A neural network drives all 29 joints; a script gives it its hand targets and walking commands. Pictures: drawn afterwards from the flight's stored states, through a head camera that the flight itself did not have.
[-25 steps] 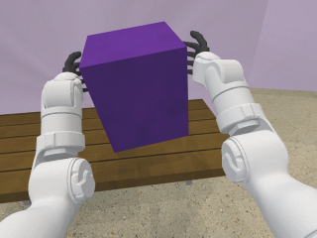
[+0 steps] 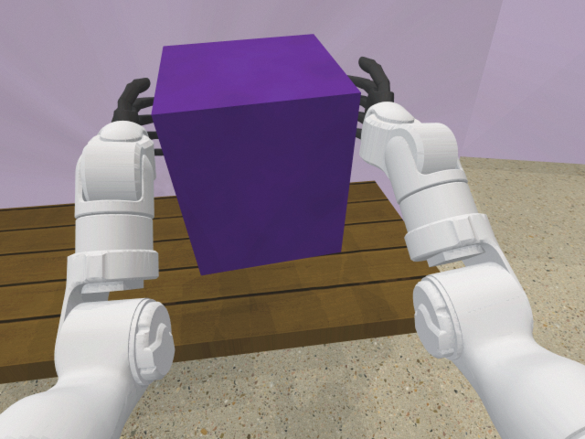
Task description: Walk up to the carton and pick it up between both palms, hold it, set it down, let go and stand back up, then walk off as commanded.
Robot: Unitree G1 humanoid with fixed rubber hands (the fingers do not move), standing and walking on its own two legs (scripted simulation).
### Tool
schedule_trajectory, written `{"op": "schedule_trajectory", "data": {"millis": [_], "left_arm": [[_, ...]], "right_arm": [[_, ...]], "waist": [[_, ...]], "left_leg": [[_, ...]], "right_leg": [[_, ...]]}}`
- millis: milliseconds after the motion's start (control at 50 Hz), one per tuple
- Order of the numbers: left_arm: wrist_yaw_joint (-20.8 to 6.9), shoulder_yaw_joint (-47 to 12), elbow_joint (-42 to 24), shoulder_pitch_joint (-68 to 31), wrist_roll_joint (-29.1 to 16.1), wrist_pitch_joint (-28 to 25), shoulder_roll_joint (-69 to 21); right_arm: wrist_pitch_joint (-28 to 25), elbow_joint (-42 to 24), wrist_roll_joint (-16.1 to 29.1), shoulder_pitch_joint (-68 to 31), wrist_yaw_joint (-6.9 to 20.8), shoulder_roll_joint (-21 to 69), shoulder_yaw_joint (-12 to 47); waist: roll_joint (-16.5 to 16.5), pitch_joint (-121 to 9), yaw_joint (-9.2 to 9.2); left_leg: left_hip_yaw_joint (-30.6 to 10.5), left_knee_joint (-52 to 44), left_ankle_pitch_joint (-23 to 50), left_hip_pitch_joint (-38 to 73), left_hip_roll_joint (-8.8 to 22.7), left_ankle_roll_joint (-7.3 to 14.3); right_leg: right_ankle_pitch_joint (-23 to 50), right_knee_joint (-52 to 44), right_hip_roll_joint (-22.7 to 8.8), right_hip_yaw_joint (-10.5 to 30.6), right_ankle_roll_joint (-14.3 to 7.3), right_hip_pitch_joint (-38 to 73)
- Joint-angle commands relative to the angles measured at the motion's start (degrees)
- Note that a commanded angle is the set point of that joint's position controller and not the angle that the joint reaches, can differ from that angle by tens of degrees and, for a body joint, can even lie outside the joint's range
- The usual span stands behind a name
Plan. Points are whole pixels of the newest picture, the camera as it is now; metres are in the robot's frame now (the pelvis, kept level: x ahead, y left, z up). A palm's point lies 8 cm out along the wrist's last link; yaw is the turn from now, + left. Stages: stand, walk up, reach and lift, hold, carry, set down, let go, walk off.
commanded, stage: hold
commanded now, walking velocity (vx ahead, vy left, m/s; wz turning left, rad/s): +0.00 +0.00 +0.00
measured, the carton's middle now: (257, 155) +0.42 +0.02 +0.27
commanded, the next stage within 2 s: none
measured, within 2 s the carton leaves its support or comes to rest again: neither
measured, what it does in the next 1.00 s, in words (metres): stands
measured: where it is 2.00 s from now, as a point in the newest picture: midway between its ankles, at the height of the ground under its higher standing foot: outside the picture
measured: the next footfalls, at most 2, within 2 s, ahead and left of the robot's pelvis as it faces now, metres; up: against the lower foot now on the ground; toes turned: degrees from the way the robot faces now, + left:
none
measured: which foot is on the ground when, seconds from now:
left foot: down 0.00-1.00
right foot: down 0.00-1.00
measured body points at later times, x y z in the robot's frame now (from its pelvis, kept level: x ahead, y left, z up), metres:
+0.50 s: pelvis -0.02 +0.00 +0.00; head -0.14 +0.00 +0.43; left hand +0.34 +0.18 +0.31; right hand +0.34 -0.12 +0.34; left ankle +0.03 +0.15 -0.74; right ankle -0.01 -0.09 -0.74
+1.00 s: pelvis +0.01 +0.00 +0.00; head -0.09 -0.01 +0.44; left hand +0.38 +0.16 +0.31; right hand +0.38 -0.14 +0.33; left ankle +0.03 +0.15 -0.74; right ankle -0.01 -0.10 -0.74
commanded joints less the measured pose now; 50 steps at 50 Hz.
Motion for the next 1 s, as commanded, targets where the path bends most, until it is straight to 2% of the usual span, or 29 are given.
{"op": "schedule_trajectory", "data": {"millis": [0,20,60,100,140,160,180,200,220,300,320,380,400,480,500,560,580,600,640,660,680,720,740,780,840,860,920,940,980], "left_arm": [[-15.36,-12.74,-9.16,-38.36,-9.61,-2.7,-29.84],[-15.89,-11.23,-8.72,-37.05,-8.84,-2.58,-29.9],[-16.62,-15.61,-8.47,-40.97,-10.52,-3.08,-33.22],[-16.13,-15.03,-7.77,-45.69,-11.37,-4.41,-31.57],[-15.29,-18.71,-10.09,-48.17,-12.8,-5.09,-34.75],[-15.19,-16.67,-7.65,-46.32,-11.63,-4.95,-33.65],[-15.07,-17.32,-7.02,-48.51,-12.39,-5.5,-34.19],[-15.04,-18.69,-7.33,-50.74,-13.77,-5.91,-33.91],[-15.01,-16.31,-3.15,-50.18,-12.05,-5.93,-32.9],[-14.34,-14.7,0.36,-53.87,-11.49,-7.2,-33.33],[-14.17,-12.82,3.17,-50.94,-11.23,-7.17,-32.75],[-13.33,-14.12,3.13,-56.11,-12.33,-9.03,-32.96],[-12.98,-16.54,-0.44,-59.52,-14.27,-9.69,-34.47],[-10.85,-15.6,-0.39,-65.22,-14.98,-11.39,-33.32],[-10.83,-13.88,3.22,-60.96,-14.31,-10.95,-33.13],[-10.78,-15.28,3.74,-59.5,-14.98,-11.07,-32.71],[-11.33,-14.74,5.85,-57.71,-14.37,-10.56,-33.42],[-11.32,-13.3,6.45,-55.77,-13.43,-10.45,-32.56],[-11.57,-16.31,1.96,-58.66,-14.52,-10.74,-33.97],[-11.35,-14.91,-1.07,-57.46,-13.8,-10.42,-32.1],[-11.47,-15.36,0.12,-55.27,-13.64,-9.68,-32.4],[-11.92,-13.76,-1.45,-51.08,-13.17,-9.09,-31.38],[-12.51,-14.33,-4.68,-52.32,-12.81,-9.01,-31.91],[-12.38,-16.53,-9.2,-51.34,-14.35,-8.35,-31.32],[-12.41,-16.94,-7.99,-46.26,-13.94,-7.02,-31.99],[-12.32,-18.08,-14.87,-48.86,-15.44,-7.46,-31.2],[-11.6,-17.55,-20.58,-44.19,-15.44,-6.01,-30.95],[-11.59,-17.85,-22.61,-45.81,-15.8,-5.67,-30.05],[-12.38,-13.64,-15.14,-40.58,-12.29,-3.41,-28.76]], "right_arm": [[3.74,-12.72,11.91,-37.23,9.01,29.35,15.86],[4.38,-11.78,12.1,-35.97,9.28,29.18,16.19],[4.03,-9.69,11.37,-37.03,9.93,27.82,13.74],[3.43,-9.2,10.85,-38.9,10.49,28.79,12.87],[2.16,-9.65,10.88,-40.39,11.1,29.21,12.73],[2.58,-7.74,10.03,-39.28,11.17,28.86,12.62],[2.57,-4.67,9.75,-39.08,11.74,29.84,12.29],[2.23,-3.48,8.24,-38.8,12.18,29.8,10.37],[1.71,-3.21,7.46,-40.87,12.5,29.37,9.86],[0.49,2.81,5.33,-43.76,14.55,30.41,6.73],[-0.2,1.54,4.88,-45.24,14.79,29.87,6.2],[-1.0,5.05,4.31,-44.76,15.67,31.83,5.94],[-1.76,3.44,4.99,-46.31,15.77,32.66,5.82],[-2.19,9.69,4.99,-46.33,16.2,34.74,4.96],[-1.77,8.64,4.59,-46.27,15.9,34.66,4.81],[-2.31,8.42,4.29,-45.04,15.44,34.56,4.04],[-2.42,7.93,5.17,-46.09,15.28,34.73,5.85],[-2.27,6.37,5.23,-45.66,14.61,34.12,5.82],[-2.1,8.25,5.62,-43.45,14.26,34.02,5.59],[-1.71,6.13,7.6,-42.32,13.83,34.61,7.34],[-1.31,5.35,8.04,-41.31,13.6,33.65,8.01],[-0.1,3.61,9.79,-39.02,12.64,33.82,10.47],[0.05,2.17,10.14,-37.66,12.24,33.35,10.77],[0.11,-5.13,12.61,-39.06,11.18,32.94,13.76],[0.61,-10.72,14.76,-40.94,9.55,31.98,14.06],[0.96,-12.7,15.66,-39.3,9.15,32.82,15.95],[1.28,-21.68,19.84,-41.02,8.54,33.5,21.23],[1.96,-22.11,19.19,-40.32,8.17,33.11,20.47],[3.5,-18.27,17.03,-37.97,8.1,30.71,19.02]], "waist": [[-0.85,-16.71,-6.65],[-2.31,-14.68,-5.47],[1.18,-16.36,-7.07],[-0.08,-14.83,-6.55],[3.26,-16.45,-7.78],[1.37,-14.44,-6.96],[2.63,-13.63,-7.14],[2.85,-13.55,-8.84],[2.01,-9.72,-7.09],[2.37,-7.94,-6.66],[1.69,-8.76,-5.24],[0.44,-8.17,-5.17],[1.24,-12.43,-6.73],[3.3,-11.17,-6.15],[0.67,-9.42,-5.07],[0.43,-10.29,-7.22],[-0.15,-12.39,-5.7],[-1.11,-12.59,-5.6],[2.44,-12.39,-7.29],[1.17,-15.76,-5.82],[1.71,-13.55,-6.62],[0.8,-14.37,-5.52],[0.77,-15.81,-6.84],[0.81,-20.98,-6.18],[1.21,-20.83,-6.47],[0.99,-26.36,-6.93],[2.26,-30.78,-4.74],[1.74,-30.15,-5.38],[-0.07,-23.09,-5.06]], "left_leg": [[-0.36,-3.33,5.94,8.5,-6.03,-0.44],[-0.35,-3.4,7.25,8.55,-5.69,-0.21],[-0.75,-4.03,5.26,9.16,-4.3,-1.65],[-0.61,-4.64,4.79,6.88,-4.08,-1.51],[-1.56,-3.59,5.89,8.67,-3.96,-2.06],[-1.49,-4.21,5.02,8.88,-3.21,-1.92],[-1.19,-4.95,3.77,7.83,-3.44,-1.92],[-1.46,-5.33,0.58,6.14,-3.01,-2.17],[-1.35,-5.82,-2.26,4.42,-3.02,-1.21],[-0.82,-8.39,-11.45,0.88,-2.36,-0.3],[-0.84,-8.82,-11.71,-0.28,-2.23,0.18],[-0.77,-9.54,-12.84,-1.06,-1.59,0.7],[-0.97,-8.04,-11.25,0.17,-2.08,-0.06],[-1.15,-7.49,-11.62,0.31,-2.72,-0.02],[-1.57,-8.12,-13.13,-0.47,-2.51,0.77],[-1.63,-6.34,-10.18,0.83,-3.4,0.23],[-0.99,-6.13,-9.28,2.03,-3.87,0.91],[-1.51,-6.08,-5.91,2.99,-3.41,0.95],[-1.6,-5.89,-5.15,3.63,-3.36,-0.33],[-1.3,-4.83,-0.42,5.47,-3.93,-0.03],[-1.95,-4.7,1.39,5.67,-4.16,-0.04],[-1.65,-3.47,5.74,6.5,-4.64,-0.02],[-1.8,-2.96,7.84,8.19,-4.51,-0.54],[-1.62,-1.35,12.16,8.88,-5.09,-1.25],[-1.52,-0.93,12.33,7.95,-5.97,-1.92],[-1.16,0.23,15.77,9.26,-6.38,-1.87],[-1.23,2.64,23.2,10.56,-7.09,-2.75],[-1.76,2.3,21.67,10.38,-7.41,-2.59],[-1.73,0.55,18.25,9.97,-7.34,-2.04]], "right_leg": [[29.75,-5.85,1.58,2.03,6.75,11.69],[28.45,-6.25,2.16,2.2,6.48,10.57],[22.41,-7.04,2.52,2.4,4.92,8.11],[19.62,-7.13,2.79,2.04,4.83,6.84],[18.5,-7.04,2.58,1.54,4.59,4.81],[14.99,-7.42,3.01,1.48,4.26,4.5],[12.24,-8.52,2.92,1.94,3.53,3.69],[9.87,-8.14,2.8,1.86,2.93,3.68],[6.16,-9.15,2.48,2.02,3.06,2.33],[-3.74,-9.27,2.81,2.34,1.82,-0.93],[-3.76,-9.35,2.94,2.19,1.81,0.42],[-3.54,-8.37,3.35,1.95,1.77,-1.13],[-2.52,-8.85,2.71,1.99,1.86,-0.39],[-3.61,-8.78,2.0,2.16,2.0,-3.39],[-5.03,-9.06,2.01,2.21,2.03,-4.5],[-2.51,-10.18,1.76,2.67,2.23,-3.78],[-1.59,-10.57,1.83,2.52,2.57,-3.3],[2.48,-10.28,1.85,2.54,2.71,-1.43],[4.5,-9.5,1.31,2.44,3.04,-1.77],[9.51,-9.09,1.7,2.21,3.52,1.28],[12.03,-8.87,2.12,2.08,3.68,1.12],[19.02,-8.01,1.81,2.78,4.22,3.61],[24.04,-7.05,1.86,2.51,4.61,5.89],[29.11,-6.08,2.53,2.44,5.06,9.61],[33.7,-5.41,2.4,2.7,6.12,10.74],[39.26,-4.09,2.39,2.75,6.14,13.51],[49.8,-1.64,2.68,2.45,7.72,17.07],[49.75,-1.52,3.05,2.01,7.48,16.33],[47.24,-2.87,2.59,1.74,7.53,14.86]]}}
